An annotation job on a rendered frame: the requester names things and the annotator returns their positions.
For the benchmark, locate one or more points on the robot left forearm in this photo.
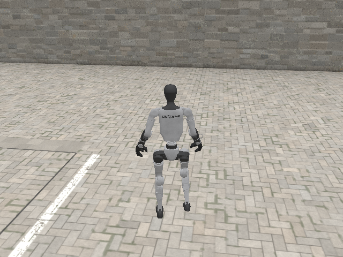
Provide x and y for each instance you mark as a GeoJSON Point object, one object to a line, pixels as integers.
{"type": "Point", "coordinates": [142, 140]}

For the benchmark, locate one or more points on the robot right hand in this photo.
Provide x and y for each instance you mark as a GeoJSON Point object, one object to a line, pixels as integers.
{"type": "Point", "coordinates": [199, 146]}

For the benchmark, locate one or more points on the robot left hand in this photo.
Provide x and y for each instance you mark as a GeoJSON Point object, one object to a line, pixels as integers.
{"type": "Point", "coordinates": [140, 149]}

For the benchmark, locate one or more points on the robot right forearm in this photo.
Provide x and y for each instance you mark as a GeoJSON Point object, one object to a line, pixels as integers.
{"type": "Point", "coordinates": [196, 138]}

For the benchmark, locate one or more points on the robot right upper arm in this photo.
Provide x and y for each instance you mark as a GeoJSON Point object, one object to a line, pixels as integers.
{"type": "Point", "coordinates": [190, 121]}

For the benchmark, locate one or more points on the robot left upper arm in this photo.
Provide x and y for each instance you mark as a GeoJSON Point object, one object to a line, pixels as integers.
{"type": "Point", "coordinates": [150, 122]}

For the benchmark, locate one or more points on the right robot foot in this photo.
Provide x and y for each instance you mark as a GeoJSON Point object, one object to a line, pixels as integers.
{"type": "Point", "coordinates": [187, 206]}

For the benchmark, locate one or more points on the robot torso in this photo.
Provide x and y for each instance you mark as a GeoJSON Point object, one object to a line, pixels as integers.
{"type": "Point", "coordinates": [171, 129]}

